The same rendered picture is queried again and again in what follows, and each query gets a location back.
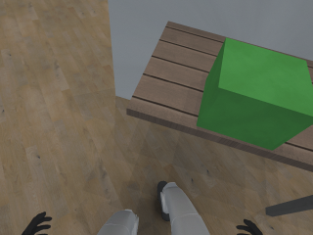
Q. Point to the table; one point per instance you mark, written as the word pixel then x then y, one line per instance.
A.
pixel 170 91

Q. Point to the carton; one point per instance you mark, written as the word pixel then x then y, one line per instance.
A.
pixel 256 95

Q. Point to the robot right shin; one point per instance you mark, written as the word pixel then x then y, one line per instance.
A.
pixel 170 184

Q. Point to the robot left thigh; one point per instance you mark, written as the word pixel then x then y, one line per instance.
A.
pixel 121 223

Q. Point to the robot left hand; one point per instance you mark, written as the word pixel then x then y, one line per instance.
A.
pixel 32 228

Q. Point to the robot right hand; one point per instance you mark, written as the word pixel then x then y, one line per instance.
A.
pixel 251 228

